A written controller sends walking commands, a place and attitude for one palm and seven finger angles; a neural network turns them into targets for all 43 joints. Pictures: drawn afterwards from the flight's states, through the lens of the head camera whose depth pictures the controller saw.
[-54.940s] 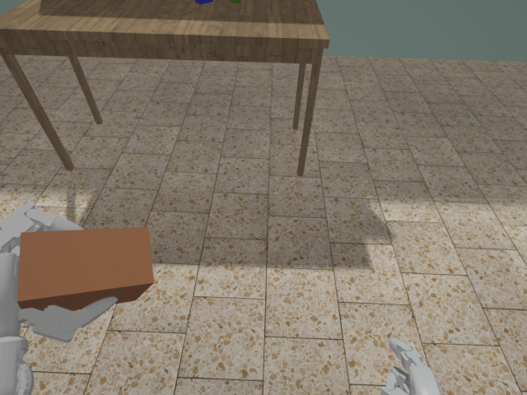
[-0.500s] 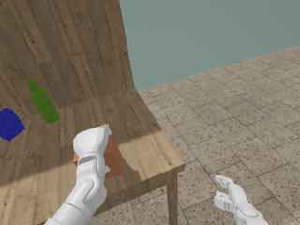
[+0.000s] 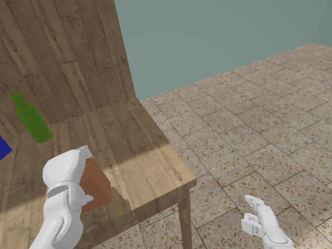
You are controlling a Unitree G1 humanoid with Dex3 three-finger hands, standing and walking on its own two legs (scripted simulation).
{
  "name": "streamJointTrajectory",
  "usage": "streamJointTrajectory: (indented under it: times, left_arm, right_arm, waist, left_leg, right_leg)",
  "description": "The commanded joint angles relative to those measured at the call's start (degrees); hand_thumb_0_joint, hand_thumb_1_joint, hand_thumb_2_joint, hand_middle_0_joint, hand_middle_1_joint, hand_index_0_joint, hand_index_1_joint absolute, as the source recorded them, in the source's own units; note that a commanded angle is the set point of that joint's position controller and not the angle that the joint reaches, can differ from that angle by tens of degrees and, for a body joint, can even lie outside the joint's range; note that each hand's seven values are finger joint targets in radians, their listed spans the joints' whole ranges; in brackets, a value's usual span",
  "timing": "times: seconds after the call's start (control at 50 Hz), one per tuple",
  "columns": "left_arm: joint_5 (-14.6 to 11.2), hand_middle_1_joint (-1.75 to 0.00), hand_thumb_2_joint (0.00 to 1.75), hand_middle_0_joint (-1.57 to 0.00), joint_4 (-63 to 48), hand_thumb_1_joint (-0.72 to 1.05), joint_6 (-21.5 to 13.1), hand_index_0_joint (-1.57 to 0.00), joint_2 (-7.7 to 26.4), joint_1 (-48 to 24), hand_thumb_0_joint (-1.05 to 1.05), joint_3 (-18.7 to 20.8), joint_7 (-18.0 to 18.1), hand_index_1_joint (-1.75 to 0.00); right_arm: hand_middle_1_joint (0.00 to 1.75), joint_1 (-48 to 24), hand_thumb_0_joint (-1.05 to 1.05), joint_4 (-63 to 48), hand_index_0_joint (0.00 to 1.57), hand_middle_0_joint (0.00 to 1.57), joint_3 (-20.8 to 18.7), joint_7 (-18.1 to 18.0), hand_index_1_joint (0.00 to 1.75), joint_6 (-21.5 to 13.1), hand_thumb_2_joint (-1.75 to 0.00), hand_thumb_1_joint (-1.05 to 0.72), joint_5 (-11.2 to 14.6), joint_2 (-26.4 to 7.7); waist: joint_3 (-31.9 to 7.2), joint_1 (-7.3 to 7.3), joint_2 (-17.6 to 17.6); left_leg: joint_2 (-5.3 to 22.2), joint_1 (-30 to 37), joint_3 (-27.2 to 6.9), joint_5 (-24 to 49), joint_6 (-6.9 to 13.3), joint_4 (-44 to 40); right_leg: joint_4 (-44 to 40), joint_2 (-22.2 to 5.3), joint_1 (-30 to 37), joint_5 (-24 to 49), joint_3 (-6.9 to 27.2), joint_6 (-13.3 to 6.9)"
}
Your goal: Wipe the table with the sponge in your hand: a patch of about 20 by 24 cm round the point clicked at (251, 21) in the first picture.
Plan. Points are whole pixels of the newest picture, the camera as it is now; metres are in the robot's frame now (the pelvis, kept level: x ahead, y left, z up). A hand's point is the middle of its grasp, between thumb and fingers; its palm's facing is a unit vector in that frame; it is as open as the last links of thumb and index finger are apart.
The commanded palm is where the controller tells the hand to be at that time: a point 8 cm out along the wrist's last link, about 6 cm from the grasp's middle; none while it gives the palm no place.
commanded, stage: wipe forward along the middle lane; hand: left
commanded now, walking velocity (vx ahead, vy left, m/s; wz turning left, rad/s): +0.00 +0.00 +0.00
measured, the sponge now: (85, 191) +0.25 +0.25 +0.04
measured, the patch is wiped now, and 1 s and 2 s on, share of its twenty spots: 1.00 1.00 1.00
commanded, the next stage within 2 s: slide back across to the first lane in 1.70 s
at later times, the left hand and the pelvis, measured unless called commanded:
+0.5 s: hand (65, 173) +0.27 +0.30 +0.08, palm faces +0.06 -0.08 -0.99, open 10.2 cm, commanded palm +0.24 +0.29 +0.12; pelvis -0.02 +0.04 +0.00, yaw +2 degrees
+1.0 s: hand (69, 162) +0.30 +0.31 +0.08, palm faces +0.02 -0.04 -1.00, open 10.2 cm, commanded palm +0.28 +0.30 +0.10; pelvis -0.03 +0.05 +0.00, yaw +3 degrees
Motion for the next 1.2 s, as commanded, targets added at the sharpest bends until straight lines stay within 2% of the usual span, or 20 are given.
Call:
streamJointTrajectory:
  times: [0.0,0.06,0.16,0.24,0.26,0.3,0.38,0.44,0.5,0.54,0.6,0.74,0.8,0.84,0.9,0.94,0.96,1.06,1.14,1.18]
  left_arm:
    - [0.9,-1.60,1.30,-1.20,-4.4,0.10,2.1,-1.20,12.4,-5.0,0.00,8.4,-0.2,-1.60]
    - [1.4,-1.60,1.30,-1.20,-5.5,0.10,2.1,-1.20,8.8,-4.2,0.00,5.1,-1.5,-1.60]
    - [3.3,-1.60,1.30,-1.20,-1.5,0.10,1.7,-1.20,8.6,-11.2,0.00,3.2,-2.4,-1.60]
    - [5.1,-1.60,1.30,-1.20,1.1,0.10,0.3,-1.20,10.1,-14.8,0.00,4.8,-1.9,-1.60]
    - [5.0,-1.60,1.30,-1.20,2.2,0.10,0.2,-1.20,6.4,-16.4,0.00,1.5,-1.8,-1.60]
    - [5.3,-1.60,1.30,-1.20,6.1,0.10,0.1,-1.20,6.3,-18.4,0.00,1.7,-1.4,-1.60]
    - [5.8,-1.60,1.30,-1.20,10.7,0.10,0.9,-1.20,3.7,-25.4,0.00,-1.1,-1.0,-1.60]
    - [6.6,-1.60,1.30,-1.20,14.9,0.10,1.9,-1.20,5.5,-26.9,0.00,0.4,-0.8,-1.60]
    - [6.4,-1.60,1.30,-1.20,16.9,0.10,2.0,-1.20,2.0,-29.8,0.00,-2.5,-0.8,-1.60]
    - [6.7,-1.60,1.30,-1.20,19.0,0.10,2.3,-1.20,4.0,-29.6,0.00,-0.5,-0.6,-1.60]
    - [6.6,-1.60,1.30,-1.20,21.2,0.10,2.5,-1.20,0.4,-32.3,0.00,-3.6,-0.6,-1.60]
    - [7.4,-1.60,1.30,-1.20,27.1,0.10,2.4,-1.20,2.2,-36.3,0.00,-1.8,-0.1,-1.60]
    - [7.2,-1.60,1.30,-1.20,27.7,0.10,2.0,-1.20,-1.4,-37.8,0.00,-5.1,0.1,-1.60]
    - [7.3,-1.60,1.30,-1.20,29.0,0.10,1.9,-1.20,1.9,-38.3,0.00,-2.2,0.3,-1.60]
    - [6.5,-1.60,1.30,-1.20,30.9,0.10,1.4,-1.20,-0.7,-40.3,0.00,-4.4,0.6,-1.60]
    - [6.7,-1.60,1.30,-1.20,32.5,0.10,0.8,-1.20,3.3,-41.0,0.00,-1.0,0.8,-1.60]
    - [6.6,-1.60,1.30,-1.20,32.9,0.10,0.5,-1.20,1.5,-41.1,0.00,-2.5,0.9,-1.60]
    - [6.9,-1.60,1.30,-1.20,36.3,0.10,-0.8,-1.20,5.2,-44.5,0.00,-0.7,1.0,-1.60]
    - [7.9,-1.60,1.30,-1.20,40.7,0.10,-2.8,-1.20,10.8,-49.6,0.00,2.7,0.6,-1.60]
    - [8.2,-1.60,1.30,-1.20,42.3,0.10,-4.2,-1.20,9.6,-51.2,0.00,1.1,0.5,-1.60]
  right_arm:
    - [0.30,-17.0,0.00,-11.2,0.20,0.20,-1.9,-0.5,0.30,-4.1,-0.90,-0.90,-0.2,-4.4]
    - [0.30,-16.9,0.00,-11.6,0.20,0.20,-1.9,-0.4,0.30,-5.4,-0.90,-0.90,0.0,-4.2]
    - [0.30,-14.6,0.00,-10.7,0.20,0.20,-2.1,-1.4,0.30,-6.7,-0.90,-0.90,-0.2,-4.8]
    - [0.30,-13.7,0.00,-9.7,0.20,0.20,-2.2,-2.0,0.30,-7.4,-0.90,-0.90,-0.5,-5.0]
    - [0.30,-13.7,0.00,-10.3,0.20,0.20,-2.0,-2.2,0.30,-7.4,-0.90,-0.90,-0.3,-4.5]
    - [0.30,-13.4,0.00,-9.4,0.20,0.20,-2.0,-2.5,0.30,-7.7,-0.90,-0.90,-0.3,-4.7]
    - [0.30,-12.8,0.00,-9.0,0.20,0.20,-1.7,-2.6,0.30,-7.6,-0.90,-0.90,0.0,-4.6]
    - [0.30,-12.3,0.00,-8.4,0.20,0.20,-1.7,-2.7,0.30,-7.1,-0.90,-0.90,-0.1,-5.1]
    - [0.30,-11.9,0.00,-9.0,0.20,0.20,-1.6,-2.3,0.30,-6.9,-0.90,-0.90,0.2,-4.8]
    - [0.30,-10.9,0.00,-8.7,0.20,0.20,-1.7,-2.2,0.30,-6.4,-0.90,-0.90,0.0,-5.2]
    - [0.30,-10.6,0.00,-9.2,0.20,0.20,-1.5,-1.9,0.30,-6.0,-0.90,-0.90,0.3,-4.9]
    - [0.30,-8.6,0.00,-8.7,0.20,0.20,-1.8,-2.0,0.30,-5.0,-0.90,-0.90,0.3,-5.4]
    - [0.30,-7.7,0.00,-9.0,0.20,0.20,-1.9,-1.6,0.30,-4.9,-0.90,-0.90,0.5,-5.1]
    - [0.30,-7.5,0.00,-8.7,0.20,0.20,-1.9,-1.6,0.30,-4.6,-0.90,-0.90,0.3,-5.5]
    - [0.30,-6.7,0.00,-8.8,0.20,0.20,-2.0,-1.9,0.30,-4.6,-0.90,-0.90,0.6,-5.2]
    - [0.30,-6.4,0.00,-8.4,0.20,0.20,-1.9,-2.1,0.30,-4.5,-0.90,-0.90,0.4,-5.7]
    - [0.30,-5.8,0.00,-8.3,0.20,0.20,-2.1,-2.2,0.30,-4.4,-0.90,-0.90,0.4,-5.5]
    - [0.30,-4.6,0.00,-7.8,0.20,0.20,-1.9,-2.9,0.30,-4.1,-0.90,-0.90,0.3,-5.8]
    - [0.30,-3.3,0.00,-6.8,0.20,0.20,-1.8,-3.6,0.30,-4.2,-0.90,-0.90,0.2,-6.4]
    - [0.30,-1.9,0.00,-6.7,0.20,0.20,-2.1,-3.7,0.30,-4.3,-0.90,-0.90,0.3,-6.1]
  waist:
    - [-2.5,2.24,-9.0]
    - [-2.0,1.89,-6.2]
    - [-3.6,0.55,-10.0]
    - [-5.4,1.18,-10.6]
    - [-4.6,0.58,-10.5]
    - [-3.1,0.45,-11.5]
    - [-2.9,-0.07,-10.0]
    - [-3.6,0.40,-9.1]
    - [-4.4,-0.11,-8.9]
    - [-5.5,0.45,-9.2]
    - [-4.0,-0.47,-10.1]
    - [-5.0,-0.42,-9.8]
    - [-6.3,-0.97,-9.0]
    - [-6.5,-0.61,-8.5]
    - [-5.9,-1.52,-10.3]
    - [-5.9,-1.08,-10.7]
    - [-6.3,-1.46,-10.8]
    - [-5.7,-2.07,-10.3]
    - [-4.9,-2.49,-9.2]
    - [-6.2,-3.23,-9.0]
  left_leg:
    - [-4.2,-3.5,2.1,6.0,1.1,0.3]
    - [-3.8,-2.6,1.7,6.9,1.6,-0.2]
    - [-3.8,-2.9,1.9,6.2,2.0,-0.3]
    - [-3.8,-2.1,1.7,5.7,1.7,-1.0]
    - [-3.9,-3.0,2.3,4.6,1.7,-1.3]
    - [-3.8,-3.3,2.3,3.0,1.4,-1.4]
    - [-3.5,-3.9,2.1,0.2,1.0,-2.7]
    - [-3.4,-4.2,2.0,-0.5,0.7,-3.2]
    - [-3.2,-4.7,1.9,-0.3,0.6,-3.0]
    - [-3.0,-5.1,1.4,-0.3,0.5,-3.3]
    - [-2.8,-5.9,1.4,-1.0,0.4,-3.1]
    - [-2.4,-7.4,0.6,-0.9,0.3,-3.1]
    - [-2.5,-6.9,0.8,-0.5,0.4,-2.3]
    - [-2.3,-7.3,0.4,-0.4,0.3,-2.5]
    - [-2.6,-8.3,1.0,-1.6,0.5,-1.9]
    - [-2.5,-9.2,0.5,-1.4,0.4,-2.2]
    - [-2.7,-8.8,1.0,-1.2,0.6,-1.8]
    - [-3.0,-10.4,1.6,-2.7,0.7,-1.7]
    - [-3.1,-11.9,1.2,-3.7,0.7,-1.8]
    - [-3.2,-11.8,1.8,-3.4,0.8,-1.1]
  right_leg:
    - [-9.2,-7.8,3.0,7.9,10.0,4.3]
    - [-8.6,-7.3,1.2,8.0,7.6,3.8]
    - [-8.2,-7.1,0.7,8.5,6.3,4.3]
    - [-7.8,-6.6,0.3,7.1,5.2,3.9]
    - [-7.7,-6.7,-0.2,5.5,3.9,4.1]
    - [-8.5,-6.4,-2.2,2.5,3.4,4.1]
    - [-8.1,-6.0,-4.4,-2.4,0.7,3.7]
    - [-7.9,-5.8,-4.6,-3.7,0.5,3.4]
    - [-6.5,-5.8,-5.0,-2.4,-1.8,3.2]
    - [-6.0,-5.5,-4.7,-2.4,-1.9,2.9]
    - [-5.5,-5.6,-6.4,-2.7,-3.1,3.0]
    - [-4.4,-5.4,-7.2,-2.0,-3.6,2.4]
    - [-3.7,-5.5,-7.5,-1.3,-4.6,2.5]
    - [-3.9,-5.4,-7.4,-1.1,-3.9,2.2]
    - [-4.3,-5.6,-7.9,-2.0,-4.3,2.8]
    - [-4.4,-5.5,-7.5,-1.7,-3.5,2.5]
    - [-4.3,-5.8,-7.1,-1.4,-4.0,2.8]
    - [-5.6,-6.1,-6.8,-3.3,-2.7,3.3]
    - [-6.3,-6.1,-7.9,-4.8,-1.2,3.1]
    - [-6.1,-6.5,-7.4,-4.3,-1.8,3.5]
